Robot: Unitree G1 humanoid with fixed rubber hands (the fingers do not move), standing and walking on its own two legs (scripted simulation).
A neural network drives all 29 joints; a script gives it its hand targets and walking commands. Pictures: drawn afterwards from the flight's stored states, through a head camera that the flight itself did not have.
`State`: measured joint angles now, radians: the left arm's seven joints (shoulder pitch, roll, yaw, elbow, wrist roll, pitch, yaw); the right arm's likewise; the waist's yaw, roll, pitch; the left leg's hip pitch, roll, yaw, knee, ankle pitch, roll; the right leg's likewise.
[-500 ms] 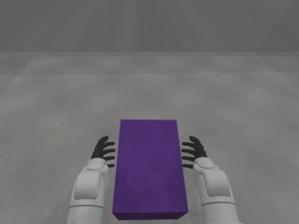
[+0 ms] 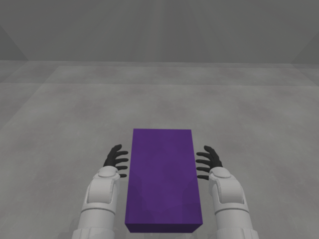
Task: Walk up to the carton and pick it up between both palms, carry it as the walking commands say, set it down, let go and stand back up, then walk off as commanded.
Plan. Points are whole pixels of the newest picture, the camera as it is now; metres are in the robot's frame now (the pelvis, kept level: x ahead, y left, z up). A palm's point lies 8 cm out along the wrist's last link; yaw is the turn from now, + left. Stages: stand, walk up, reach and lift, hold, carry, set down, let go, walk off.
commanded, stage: hold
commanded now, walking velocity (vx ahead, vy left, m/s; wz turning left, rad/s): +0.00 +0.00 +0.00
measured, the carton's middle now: (161, 179) +0.33 -0.02 -0.04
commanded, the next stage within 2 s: set down in 0.48 s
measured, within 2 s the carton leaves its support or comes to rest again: neither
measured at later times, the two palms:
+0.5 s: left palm (108, 174) +0.29 +0.12 +0.06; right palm (214, 170) +0.29 -0.15 +0.06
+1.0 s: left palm (111, 178) +0.31 +0.12 +0.00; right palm (206, 176) +0.31 -0.15 +0.00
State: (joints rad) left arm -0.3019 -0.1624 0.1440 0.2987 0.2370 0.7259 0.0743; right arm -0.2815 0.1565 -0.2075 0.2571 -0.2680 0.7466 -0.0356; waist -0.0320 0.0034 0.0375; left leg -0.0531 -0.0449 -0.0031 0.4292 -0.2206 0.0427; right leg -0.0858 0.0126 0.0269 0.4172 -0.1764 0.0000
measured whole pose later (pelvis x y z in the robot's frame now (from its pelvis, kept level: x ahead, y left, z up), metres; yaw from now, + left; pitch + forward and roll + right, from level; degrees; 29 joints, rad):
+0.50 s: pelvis -0.02 -0.01 +0.00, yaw +2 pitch -10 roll +0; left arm -0.40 -0.20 0.27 0.41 0.31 0.69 0.02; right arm -0.39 0.19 -0.33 0.39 -0.32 0.71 -0.06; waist 0.00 -0.01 0.03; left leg -0.08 -0.04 -0.06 0.47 -0.22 0.02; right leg -0.10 0.04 0.03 0.44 -0.17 -0.02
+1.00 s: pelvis +0.00 -0.01 -0.01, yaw +1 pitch -1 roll +0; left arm -0.42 -0.20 0.35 0.56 0.37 0.49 0.04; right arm -0.40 0.20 -0.35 0.53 -0.36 0.52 -0.05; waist -0.01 0.01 0.02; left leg -0.27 -0.05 -0.06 0.54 -0.25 0.03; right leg -0.29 0.05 0.05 0.52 -0.21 -0.01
